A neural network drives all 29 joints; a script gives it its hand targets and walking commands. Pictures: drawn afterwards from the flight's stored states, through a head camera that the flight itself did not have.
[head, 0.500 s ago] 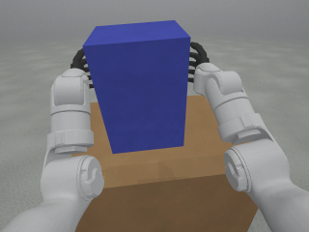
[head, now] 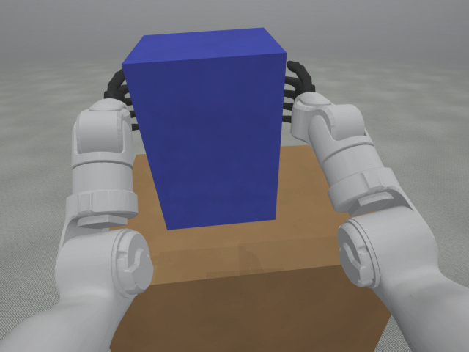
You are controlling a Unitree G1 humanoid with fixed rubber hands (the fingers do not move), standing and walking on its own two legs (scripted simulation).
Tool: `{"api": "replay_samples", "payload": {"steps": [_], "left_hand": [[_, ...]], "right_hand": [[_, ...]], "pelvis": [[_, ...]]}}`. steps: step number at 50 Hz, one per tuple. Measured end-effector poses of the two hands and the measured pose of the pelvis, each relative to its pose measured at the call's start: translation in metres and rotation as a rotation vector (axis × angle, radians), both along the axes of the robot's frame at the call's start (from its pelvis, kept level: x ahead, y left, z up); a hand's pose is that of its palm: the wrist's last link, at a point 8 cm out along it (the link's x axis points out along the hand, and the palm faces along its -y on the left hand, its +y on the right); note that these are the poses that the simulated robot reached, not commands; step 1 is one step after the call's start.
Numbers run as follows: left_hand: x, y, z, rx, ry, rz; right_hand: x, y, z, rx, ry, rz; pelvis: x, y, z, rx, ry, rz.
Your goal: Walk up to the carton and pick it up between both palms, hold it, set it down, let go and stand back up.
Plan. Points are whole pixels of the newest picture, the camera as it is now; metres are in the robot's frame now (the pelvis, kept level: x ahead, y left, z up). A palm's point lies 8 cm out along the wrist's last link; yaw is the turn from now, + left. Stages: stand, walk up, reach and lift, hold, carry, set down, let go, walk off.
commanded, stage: hold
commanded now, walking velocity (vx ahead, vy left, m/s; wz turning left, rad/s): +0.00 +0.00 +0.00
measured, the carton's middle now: (213, 133) +0.40 +0.01 +0.29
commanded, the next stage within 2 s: none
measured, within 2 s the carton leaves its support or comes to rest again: neither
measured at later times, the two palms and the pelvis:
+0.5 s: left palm (123, 117) +0.37 +0.14 +0.33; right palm (307, 109) +0.35 -0.14 +0.34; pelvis +0.00 +0.00 +0.00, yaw -1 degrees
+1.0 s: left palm (124, 115) +0.37 +0.14 +0.33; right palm (308, 110) +0.35 -0.14 +0.33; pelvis +0.00 +0.00 +0.00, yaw +0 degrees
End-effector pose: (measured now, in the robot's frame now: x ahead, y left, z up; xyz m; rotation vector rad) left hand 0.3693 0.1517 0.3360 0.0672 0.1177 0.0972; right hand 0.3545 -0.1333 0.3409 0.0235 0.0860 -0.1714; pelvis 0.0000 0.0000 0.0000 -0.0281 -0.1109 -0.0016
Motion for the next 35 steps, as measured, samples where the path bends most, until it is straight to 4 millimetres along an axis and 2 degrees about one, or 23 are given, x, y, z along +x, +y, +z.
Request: {"api": "replay_samples", "payload": {"steps": [17,35], "left_hand": [[0.003,-0.010,-0.005,0.012,0.005,-0.009],[0.001,-0.006,-0.004,0.005,0.006,-0.003]], "right_hand": [[0.001,-0.010,-0.006,0.003,0.006,-0.009],[0.000,-0.006,-0.005,0.000,0.005,-0.006]], "pelvis": [[0.004,0.003,0.000,0.000,0.000,-0.008],[0.002,0.001,0.000,0.001,-0.001,-0.008]]}}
